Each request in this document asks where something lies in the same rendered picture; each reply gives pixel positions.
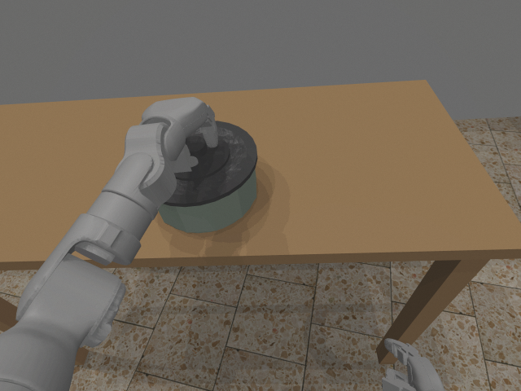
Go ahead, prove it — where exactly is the left robot hand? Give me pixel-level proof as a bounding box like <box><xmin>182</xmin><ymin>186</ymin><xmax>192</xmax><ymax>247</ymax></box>
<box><xmin>142</xmin><ymin>97</ymin><xmax>218</xmax><ymax>173</ymax></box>

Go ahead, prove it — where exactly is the table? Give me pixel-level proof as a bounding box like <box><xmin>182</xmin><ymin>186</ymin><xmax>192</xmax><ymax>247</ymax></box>
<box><xmin>0</xmin><ymin>80</ymin><xmax>521</xmax><ymax>365</ymax></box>

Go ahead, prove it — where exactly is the right robot hand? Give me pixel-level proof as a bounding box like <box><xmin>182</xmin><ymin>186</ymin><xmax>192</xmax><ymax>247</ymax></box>
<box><xmin>382</xmin><ymin>338</ymin><xmax>445</xmax><ymax>391</ymax></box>

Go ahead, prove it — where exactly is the lid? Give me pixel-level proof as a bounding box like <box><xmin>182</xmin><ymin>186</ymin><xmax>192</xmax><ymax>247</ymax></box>
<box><xmin>164</xmin><ymin>121</ymin><xmax>257</xmax><ymax>207</ymax></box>

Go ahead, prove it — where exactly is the left robot upper arm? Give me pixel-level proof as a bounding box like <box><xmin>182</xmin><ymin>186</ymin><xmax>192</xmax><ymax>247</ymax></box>
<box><xmin>0</xmin><ymin>253</ymin><xmax>126</xmax><ymax>391</ymax></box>

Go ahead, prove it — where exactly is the pot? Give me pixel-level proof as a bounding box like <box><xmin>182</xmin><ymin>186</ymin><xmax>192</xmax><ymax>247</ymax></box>
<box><xmin>158</xmin><ymin>169</ymin><xmax>256</xmax><ymax>233</ymax></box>

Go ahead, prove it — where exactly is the knob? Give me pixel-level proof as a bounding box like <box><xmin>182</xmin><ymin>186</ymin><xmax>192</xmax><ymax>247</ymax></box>
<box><xmin>186</xmin><ymin>136</ymin><xmax>208</xmax><ymax>159</ymax></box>

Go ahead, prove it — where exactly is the robot left forearm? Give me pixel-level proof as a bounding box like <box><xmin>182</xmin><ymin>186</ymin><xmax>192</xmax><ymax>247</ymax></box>
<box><xmin>15</xmin><ymin>113</ymin><xmax>186</xmax><ymax>321</ymax></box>

